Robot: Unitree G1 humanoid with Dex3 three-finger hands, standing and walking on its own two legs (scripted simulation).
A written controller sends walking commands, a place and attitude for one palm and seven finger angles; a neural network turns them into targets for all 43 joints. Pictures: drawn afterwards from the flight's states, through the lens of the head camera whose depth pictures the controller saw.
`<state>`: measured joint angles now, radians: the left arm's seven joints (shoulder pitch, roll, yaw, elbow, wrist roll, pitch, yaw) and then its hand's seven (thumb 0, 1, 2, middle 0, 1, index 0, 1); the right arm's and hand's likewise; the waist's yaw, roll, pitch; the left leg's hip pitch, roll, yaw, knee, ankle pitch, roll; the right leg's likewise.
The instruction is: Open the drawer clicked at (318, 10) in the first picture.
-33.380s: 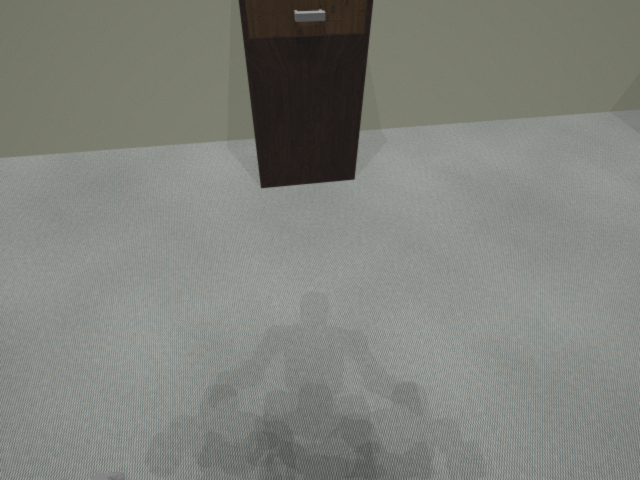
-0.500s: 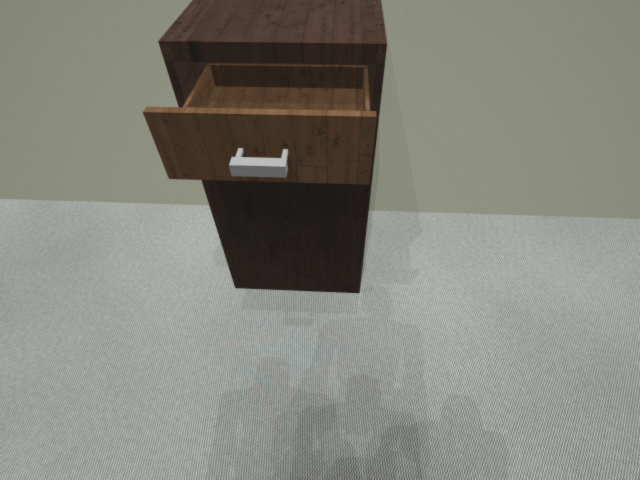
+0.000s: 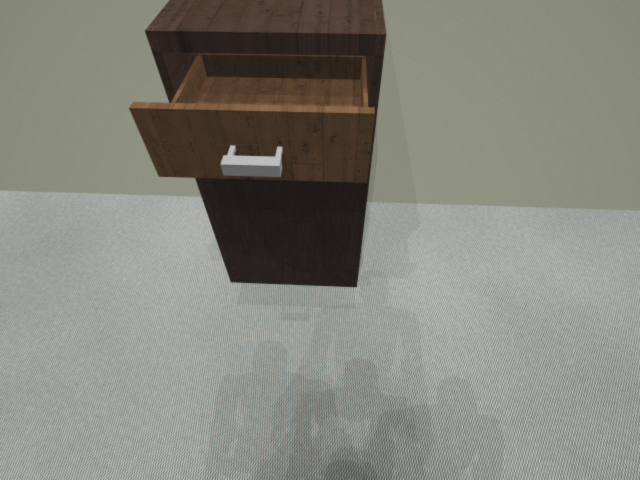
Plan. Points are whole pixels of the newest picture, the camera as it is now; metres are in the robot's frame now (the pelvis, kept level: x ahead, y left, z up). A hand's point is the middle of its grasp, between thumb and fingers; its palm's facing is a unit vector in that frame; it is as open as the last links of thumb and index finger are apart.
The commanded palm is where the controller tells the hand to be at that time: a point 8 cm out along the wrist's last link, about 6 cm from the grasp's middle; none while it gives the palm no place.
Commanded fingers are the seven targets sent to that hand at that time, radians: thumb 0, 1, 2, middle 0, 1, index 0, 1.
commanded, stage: look to check the result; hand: left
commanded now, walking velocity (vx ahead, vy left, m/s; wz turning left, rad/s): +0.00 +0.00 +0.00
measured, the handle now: (254, 158) +0.64 +0.16 +0.02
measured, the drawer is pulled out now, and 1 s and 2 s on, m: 0.20 0.20 0.20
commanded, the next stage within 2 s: stand and wait in 0.34 s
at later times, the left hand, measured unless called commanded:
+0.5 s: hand out of the picture +0.03 +0.16 -0.17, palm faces +0.04 -0.98 -0.21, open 7.3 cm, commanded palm none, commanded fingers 0.00 0.90 0.90 -0.20 -0.30 -0.20 -0.30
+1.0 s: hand out of the picture +0.03 +0.16 -0.17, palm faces +0.04 -0.98 -0.22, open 7.3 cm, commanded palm none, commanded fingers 0.00 0.90 0.90 -0.20 -0.30 -0.20 -0.30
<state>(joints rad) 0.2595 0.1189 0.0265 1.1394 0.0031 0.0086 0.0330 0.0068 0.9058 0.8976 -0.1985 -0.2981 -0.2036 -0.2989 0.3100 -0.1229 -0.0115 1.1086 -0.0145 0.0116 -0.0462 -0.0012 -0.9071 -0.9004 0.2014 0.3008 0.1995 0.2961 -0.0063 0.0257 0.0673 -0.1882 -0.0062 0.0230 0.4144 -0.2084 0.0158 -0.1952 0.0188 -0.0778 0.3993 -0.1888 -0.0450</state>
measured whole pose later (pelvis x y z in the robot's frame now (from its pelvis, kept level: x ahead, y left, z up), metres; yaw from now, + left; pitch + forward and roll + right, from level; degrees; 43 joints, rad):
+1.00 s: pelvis +0.02 -0.02 +0.00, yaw -1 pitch -2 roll +0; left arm 0.24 0.13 0.03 1.15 0.00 0.00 0.04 0.01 0.91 0.90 -0.20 -0.30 -0.20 -0.30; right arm 0.28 -0.13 -0.01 1.13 -0.01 0.02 -0.05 0.00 -0.91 -0.90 0.20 0.30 0.20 0.30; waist -0.01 0.04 0.06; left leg -0.13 0.02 0.02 0.39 -0.23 -0.01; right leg -0.14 0.05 -0.08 0.37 -0.21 -0.07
